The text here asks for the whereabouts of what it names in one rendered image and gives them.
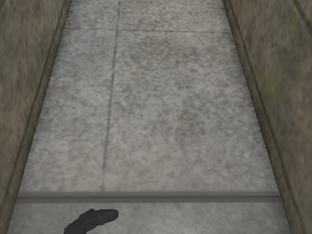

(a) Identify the left robot hand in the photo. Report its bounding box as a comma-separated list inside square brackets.
[63, 209, 119, 234]

